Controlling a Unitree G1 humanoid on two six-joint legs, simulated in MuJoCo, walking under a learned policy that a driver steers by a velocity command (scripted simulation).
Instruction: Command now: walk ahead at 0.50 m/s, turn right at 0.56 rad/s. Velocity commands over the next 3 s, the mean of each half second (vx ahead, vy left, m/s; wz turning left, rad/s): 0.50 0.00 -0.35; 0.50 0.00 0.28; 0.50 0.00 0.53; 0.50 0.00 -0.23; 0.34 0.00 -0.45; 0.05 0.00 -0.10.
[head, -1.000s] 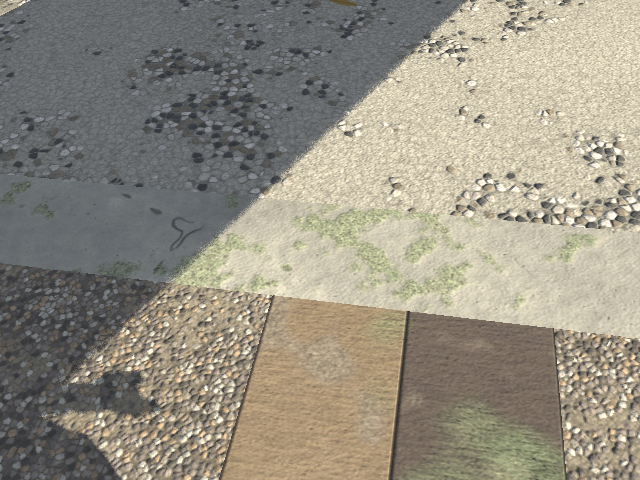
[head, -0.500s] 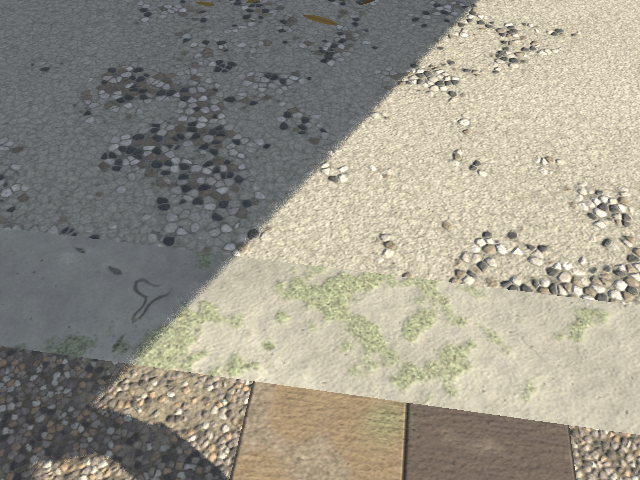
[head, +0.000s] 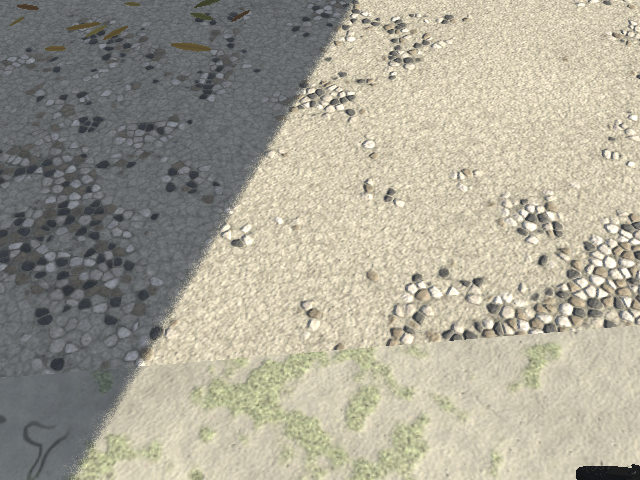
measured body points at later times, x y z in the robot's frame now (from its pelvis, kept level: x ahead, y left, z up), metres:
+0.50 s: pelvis +0.27 +0.05 +0.00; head +0.30 +0.06 +0.45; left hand +0.50 +0.26 -0.09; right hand +0.24 -0.22 -0.12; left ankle +0.26 +0.16 -0.74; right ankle +0.36 -0.13 -0.69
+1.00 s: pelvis +0.52 -0.03 +0.00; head +0.55 -0.03 +0.45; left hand +0.57 +0.25 -0.12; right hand +0.69 -0.30 -0.10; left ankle +0.65 +0.13 -0.68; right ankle +0.48 -0.14 -0.74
